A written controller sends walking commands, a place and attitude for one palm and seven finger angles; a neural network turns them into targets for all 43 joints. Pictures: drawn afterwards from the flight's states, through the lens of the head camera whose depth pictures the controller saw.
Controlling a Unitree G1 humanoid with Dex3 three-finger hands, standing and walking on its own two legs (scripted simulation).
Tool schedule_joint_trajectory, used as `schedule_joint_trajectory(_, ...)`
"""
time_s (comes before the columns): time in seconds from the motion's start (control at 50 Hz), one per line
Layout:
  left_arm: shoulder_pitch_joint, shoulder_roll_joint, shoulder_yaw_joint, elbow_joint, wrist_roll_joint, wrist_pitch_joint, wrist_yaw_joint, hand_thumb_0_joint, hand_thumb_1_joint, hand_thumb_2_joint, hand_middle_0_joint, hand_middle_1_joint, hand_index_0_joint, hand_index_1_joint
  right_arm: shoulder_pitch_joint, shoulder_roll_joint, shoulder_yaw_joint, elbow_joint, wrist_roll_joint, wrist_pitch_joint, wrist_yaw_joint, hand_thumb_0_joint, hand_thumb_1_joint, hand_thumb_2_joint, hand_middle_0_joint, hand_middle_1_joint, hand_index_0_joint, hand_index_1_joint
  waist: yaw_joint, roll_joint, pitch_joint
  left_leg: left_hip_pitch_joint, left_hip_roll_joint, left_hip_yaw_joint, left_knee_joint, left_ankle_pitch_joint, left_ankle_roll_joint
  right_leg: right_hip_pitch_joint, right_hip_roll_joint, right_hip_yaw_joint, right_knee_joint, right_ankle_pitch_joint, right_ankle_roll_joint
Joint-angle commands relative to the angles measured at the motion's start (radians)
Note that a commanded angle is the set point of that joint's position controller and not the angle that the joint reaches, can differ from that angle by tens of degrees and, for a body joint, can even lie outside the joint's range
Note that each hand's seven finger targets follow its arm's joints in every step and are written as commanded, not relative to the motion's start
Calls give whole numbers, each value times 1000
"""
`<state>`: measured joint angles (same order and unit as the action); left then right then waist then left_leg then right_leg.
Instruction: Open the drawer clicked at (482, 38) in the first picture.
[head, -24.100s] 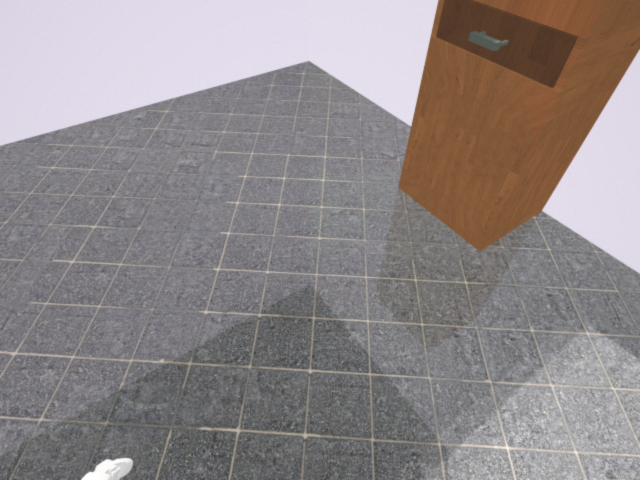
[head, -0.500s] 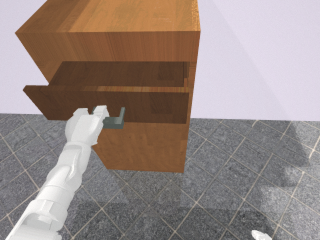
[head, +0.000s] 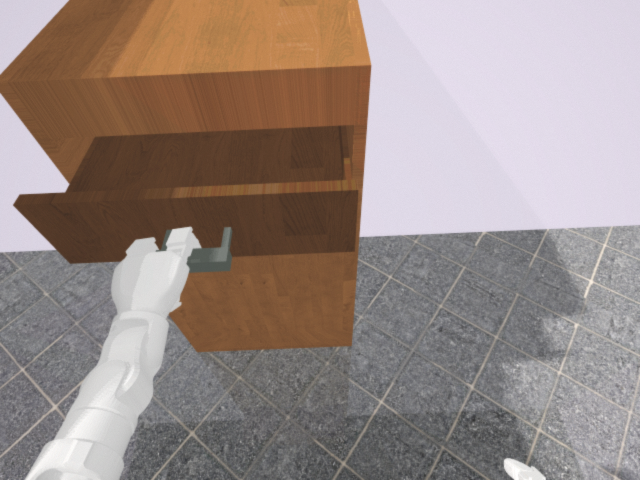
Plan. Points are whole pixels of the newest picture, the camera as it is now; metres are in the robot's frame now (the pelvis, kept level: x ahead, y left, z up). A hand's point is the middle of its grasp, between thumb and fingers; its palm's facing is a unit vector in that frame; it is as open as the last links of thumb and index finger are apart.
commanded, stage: pull the drawer open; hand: left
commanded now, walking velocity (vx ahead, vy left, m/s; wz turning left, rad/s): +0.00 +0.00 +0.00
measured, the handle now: (195, 247) +0.42 +0.19 +0.03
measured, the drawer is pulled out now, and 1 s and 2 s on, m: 0.14 0.18 0.23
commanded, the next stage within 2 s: none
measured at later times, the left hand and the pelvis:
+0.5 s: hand (161, 325) +0.31 +0.22 +0.01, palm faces +0.02 -0.08 -1.00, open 5.9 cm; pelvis +0.04 +0.00 +0.00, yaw +4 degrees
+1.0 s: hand (160, 324) +0.31 +0.22 +0.01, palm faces -0.01 -0.06 -1.00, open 5.9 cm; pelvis -0.01 -0.02 +0.00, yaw +3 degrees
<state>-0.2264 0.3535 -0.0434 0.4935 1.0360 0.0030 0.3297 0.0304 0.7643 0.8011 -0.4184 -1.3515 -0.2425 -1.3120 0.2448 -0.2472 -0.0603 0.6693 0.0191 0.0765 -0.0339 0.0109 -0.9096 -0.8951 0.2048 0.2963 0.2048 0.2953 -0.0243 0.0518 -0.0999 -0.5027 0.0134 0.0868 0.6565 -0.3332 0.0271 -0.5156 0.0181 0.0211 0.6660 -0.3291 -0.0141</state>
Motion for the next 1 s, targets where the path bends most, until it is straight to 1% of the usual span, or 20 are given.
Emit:
schedule_joint_trajectory(0.0,58,177,68,-342,1,17,41,0,900,900,-400,-1350,-400,-1350,-121,-124,-29,-174,0,-41,7,0,-900,-900,200,300,200,300,92,-37,-278,149,-28,-50,-66,348,-2,191,25,-31,-59,311,-34)
schedule_joint_trajectory(0.06,180,118,29,-454,0,57,44,0,900,900,-400,-1350,-400,-1350,-139,-116,-27,-188,-6,-41,24,0,-900,-900,200,300,200,300,92,-15,-276,204,-13,-61,-49,475,-10,172,27,-46,-45,353,-30)
schedule_joint_trajectory(0.08,220,137,52,-483,-1,68,44,0,900,900,-400,-1350,-400,-1350,-152,-118,-26,-192,-5,-39,28,0,-900,-900,200,300,200,300,97,-10,-277,215,-8,-66,-44,524,-17,175,28,-47,-40,366,-31)
schedule_joint_trajectory(0.18,398,109,29,-646,-2,101,45,0,900,900,-400,-1350,-400,-1350,-183,-105,-11,-207,-14,-44,48,0,-900,-900,200,300,200,300,101,-23,-272,257,3,-77,-10,669,-27,182,22,-52,-13,469,-22)
schedule_joint_trajectory(0.22,76,127,6,-597,38,109,58,0,900,900,-400,-1350,-400,-1350,-177,-113,-7,-162,-27,-30,33,0,-900,-900,200,300,200,300,43,-23,-236,253,-2,-86,2,605,-24,118,23,-50,-15,445,-20)
schedule_joint_trajectory(0.24,-11,148,20,-555,60,110,65,0,900,900,-400,-1350,-400,-1350,-163,-110,-9,-143,-31,-26,25,0,-900,-900,200,300,200,300,29,-16,-225,255,-2,-91,7,592,-27,89,24,-56,-12,418,-23)
schedule_joint_trajectory(0.3,55,138,14,-530,67,110,67,0,900,900,-400,-1350,-400,-1350,-166,-96,-7,-141,-34,-30,19,0,-900,-900,200,300,200,300,61,8,-293,295,-11,-85,22,649,-30,128,23,-53,-5,469,-25)
schedule_joint_trajectory(0.34,34,108,-24,-534,48,113,53,0,900,900,-400,-1350,-400,-1350,-172,-91,-7,-139,-34,-27,16,0,-900,-900,200,300,200,300,58,2,-318,308,-17,-87,29,660,-29,146,19,-53,-7,505,-21)
schedule_joint_trajectory(0.42,1,141,-1,-487,31,113,24,0,900,900,-400,-1350,-400,-1350,-195,-89,2,-130,-34,-17,0,0,-900,-900,200,300,200,300,58,-84,-304,264,-32,-77,18,574,-15,191,13,-44,-18,548,-14)
schedule_joint_trajectory(0.44,1,112,-28,-468,29,110,15,0,900,900,-400,-1350,-400,-1350,-201,-86,5,-132,-35,-16,-2,0,-900,-900,200,300,200,300,57,-88,-284,253,-37,-75,17,557,-11,186,10,-44,-23,552,-12)
schedule_joint_trajectory(0.5,-35,163,9,-455,32,89,0,0,900,900,-400,-1350,-400,-1350,-207,-87,10,-128,-39,-11,-9,0,-900,-900,200,300,200,300,61,-75,-278,240,-41,-70,13,523,-8,200,5,-33,-28,565,-13)
schedule_joint_trajectory(0.52,-44,144,-7,-449,27,82,-5,0,900,900,-400,-1350,-400,-1350,-207,-84,9,-129,-40,-9,-10,0,-900,-900,200,300,200,300,58,-79,-272,230,-47,-70,11,495,-7,204,5,-32,-30,562,-12)
schedule_joint_trajectory(0.62,-86,179,25,-400,25,43,-16,0,900,900,-400,-1350,-400,-1350,-201,-85,6,-126,-40,-5,-17,0,-900,-900,200,300,200,300,59,-64,-253,186,-57,-66,-1,394,-4,207,3,-19,-42,518,-15)
schedule_joint_trajectory(0.64,-82,153,3,-382,25,38,-18,0,900,900,-400,-1350,-400,-1350,-198,-83,6,-127,-40,-7,-18,0,-900,-900,200,300,200,300,57,-68,-246,176,-60,-64,-2,368,-2,200,2,-21,-45,496,-13)
schedule_joint_trajectory(0.68,-103,189,35,-369,25,22,-16,0,900,900,-400,-1350,-400,-1350,-192,-89,-1,-123,-38,-7,-21,0,-900,-900,200,300,200,300,58,-79,-251,165,-59,-64,-7,333,-2,202,4,-11,-55,453,-15)
schedule_joint_trajectory(0.74,-134,171,14,-338,22,1,-9,0,900,900,-400,-1350,-400,-1350,-185,-88,-4,-124,-34,-12,-25,0,-900,-900,200,300,200,300,52,-59,-229,139,-63,-60,-14,263,2,181,-2,-4,-70,383,-12)
schedule_joint_trajectory(0.8,-154,221,56,-281,18,-11,-5,0,900,900,-400,-1350,-400,-1350,-175,-97,-5,-122,-27,-17,-33,0,-900,-900,200,300,200,300,56,-91,-215,92,-65,-57,-25,200,6,193,-8,15,-87,317,-6)
schedule_joint_trajectory(0.9,-205,247,74,-248,15,-32,10,0,900,900,-400,-1350,-400,-1350,-148,-105,-15,-111,-19,-27,-39,0,-900,-900,200,300,200,300,55,-61,-235,83,-63,-53,-32,164,6,188,-9,25,-97,245,-10)
schedule_joint_trajectory(0.94,-212,234,65,-211,11,-35,13,0,900,900,-400,-1350,-400,-1350,-140,-104,-17,-105,-15,-32,-43,0,-900,-900,200,300,200,300,47,-83,-217,65,-64,-52,-30,144,8,178,-10,29,-104,225,-7)
schedule_joint_trajectory(0.98,-228,266,92,-196,8,-42,18,0,900,900,-400,-1350,-400,-1350,-134,-111,-20,-102,-12,-34,-45,0,-900,-900,200,300,200,300,49,-77,-216,58,-63,-52,-35,131,6,181,-10,34,-110,196,-9)
